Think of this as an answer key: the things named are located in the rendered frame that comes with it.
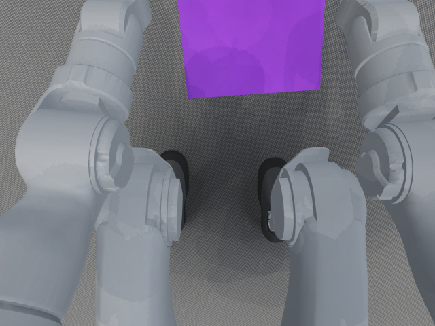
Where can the left robot foot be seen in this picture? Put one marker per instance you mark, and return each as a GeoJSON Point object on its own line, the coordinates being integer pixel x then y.
{"type": "Point", "coordinates": [180, 168]}

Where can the right robot forearm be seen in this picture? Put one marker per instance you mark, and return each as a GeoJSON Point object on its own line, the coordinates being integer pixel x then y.
{"type": "Point", "coordinates": [390, 60]}

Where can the left robot upper arm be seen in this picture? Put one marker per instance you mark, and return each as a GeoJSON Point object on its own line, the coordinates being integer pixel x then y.
{"type": "Point", "coordinates": [70, 161]}

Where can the left robot forearm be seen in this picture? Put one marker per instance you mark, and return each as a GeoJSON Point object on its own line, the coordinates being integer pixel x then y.
{"type": "Point", "coordinates": [102, 60]}

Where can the right robot upper arm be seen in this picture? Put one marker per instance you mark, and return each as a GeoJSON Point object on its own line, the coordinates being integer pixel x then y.
{"type": "Point", "coordinates": [397, 166]}

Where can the carton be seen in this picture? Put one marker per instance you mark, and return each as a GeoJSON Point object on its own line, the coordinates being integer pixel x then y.
{"type": "Point", "coordinates": [242, 47]}

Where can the left robot thigh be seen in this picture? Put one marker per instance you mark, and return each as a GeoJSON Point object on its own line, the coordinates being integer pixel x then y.
{"type": "Point", "coordinates": [132, 278]}

